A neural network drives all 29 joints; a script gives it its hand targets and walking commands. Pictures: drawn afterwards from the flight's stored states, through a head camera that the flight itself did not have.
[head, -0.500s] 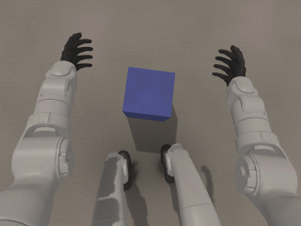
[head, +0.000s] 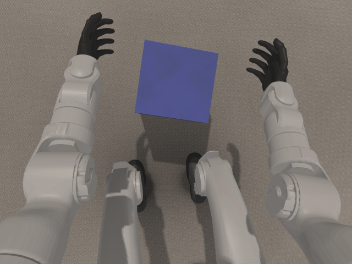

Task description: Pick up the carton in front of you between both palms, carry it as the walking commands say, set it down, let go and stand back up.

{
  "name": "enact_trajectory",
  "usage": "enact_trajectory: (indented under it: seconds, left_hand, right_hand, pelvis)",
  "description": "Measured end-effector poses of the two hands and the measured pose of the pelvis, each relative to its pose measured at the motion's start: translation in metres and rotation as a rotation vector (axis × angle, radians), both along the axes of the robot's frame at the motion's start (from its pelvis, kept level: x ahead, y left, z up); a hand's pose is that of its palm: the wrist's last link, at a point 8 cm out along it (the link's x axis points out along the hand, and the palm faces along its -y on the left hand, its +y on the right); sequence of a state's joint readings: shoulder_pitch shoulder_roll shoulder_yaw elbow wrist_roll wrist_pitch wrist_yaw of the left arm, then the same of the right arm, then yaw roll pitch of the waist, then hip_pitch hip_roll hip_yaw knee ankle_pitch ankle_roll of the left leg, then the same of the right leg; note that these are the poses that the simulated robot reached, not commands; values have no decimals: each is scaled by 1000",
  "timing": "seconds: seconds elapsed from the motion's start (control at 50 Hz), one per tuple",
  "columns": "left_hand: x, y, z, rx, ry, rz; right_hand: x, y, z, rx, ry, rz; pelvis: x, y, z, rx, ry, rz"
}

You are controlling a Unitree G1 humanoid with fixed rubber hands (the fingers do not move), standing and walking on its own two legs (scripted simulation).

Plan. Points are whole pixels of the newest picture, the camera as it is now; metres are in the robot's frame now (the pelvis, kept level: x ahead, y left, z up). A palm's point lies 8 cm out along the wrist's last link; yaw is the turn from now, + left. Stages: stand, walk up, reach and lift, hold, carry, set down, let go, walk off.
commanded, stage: reach and lift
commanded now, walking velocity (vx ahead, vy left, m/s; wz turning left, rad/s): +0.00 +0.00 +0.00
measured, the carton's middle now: (172, 88) +0.47 -0.04 -0.43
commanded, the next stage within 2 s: none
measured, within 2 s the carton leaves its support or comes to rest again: leaves its support in 1.38 s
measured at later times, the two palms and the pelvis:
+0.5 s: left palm (112, 75) +0.50 +0.14 -0.34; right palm (234, 92) +0.43 -0.22 -0.34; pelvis -0.06 +0.00 -0.17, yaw +0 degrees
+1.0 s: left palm (118, 74) +0.51 +0.12 -0.36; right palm (229, 89) +0.44 -0.21 -0.35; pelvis -0.05 +0.00 -0.18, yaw -1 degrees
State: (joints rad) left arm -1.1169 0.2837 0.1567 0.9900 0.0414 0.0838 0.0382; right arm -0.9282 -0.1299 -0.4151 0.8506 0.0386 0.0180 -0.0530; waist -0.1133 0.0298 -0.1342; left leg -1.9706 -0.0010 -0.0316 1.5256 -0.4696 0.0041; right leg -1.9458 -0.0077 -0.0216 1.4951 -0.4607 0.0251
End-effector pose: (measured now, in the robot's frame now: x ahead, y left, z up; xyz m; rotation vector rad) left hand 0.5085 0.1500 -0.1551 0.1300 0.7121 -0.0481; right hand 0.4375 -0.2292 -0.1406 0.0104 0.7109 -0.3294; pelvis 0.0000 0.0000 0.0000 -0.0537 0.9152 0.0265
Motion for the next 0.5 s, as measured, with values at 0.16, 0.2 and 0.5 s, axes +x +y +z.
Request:
enact_trajectory:
  seconds: [0.16, 0.2, 0.5]
  left_hand:
    - [-8, 0, -84, 4, -27, 3]
    - [-8, -1, -97, 4, -34, 6]
    - [-4, -9, -189, -1, 30, 23]
  right_hand:
    - [-6, -4, -83, -6, -6, 2]
    - [-7, -3, -98, -3, -12, 2]
    - [-3, 7, -200, 23, 59, 12]
  pelvis:
    - [-22, 0, -75, -2, -39, -5]
    - [-29, 1, -91, -1, -64, -5]
    - [-58, -2, -166, 5, -224, -6]
